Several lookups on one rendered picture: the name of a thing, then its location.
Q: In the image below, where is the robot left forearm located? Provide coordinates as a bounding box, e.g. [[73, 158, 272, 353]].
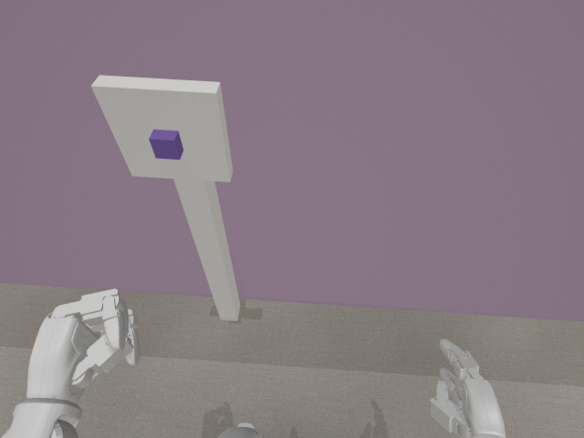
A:
[[1, 399, 82, 438]]

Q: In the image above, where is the left robot hand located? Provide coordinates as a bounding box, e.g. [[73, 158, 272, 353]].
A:
[[26, 288, 140, 403]]

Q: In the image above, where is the right robot hand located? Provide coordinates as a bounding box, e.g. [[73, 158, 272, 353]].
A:
[[431, 339, 506, 438]]

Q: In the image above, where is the panel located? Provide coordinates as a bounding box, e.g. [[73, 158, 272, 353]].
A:
[[91, 75, 240, 321]]

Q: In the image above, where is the button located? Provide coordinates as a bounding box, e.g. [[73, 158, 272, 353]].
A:
[[149, 130, 183, 160]]

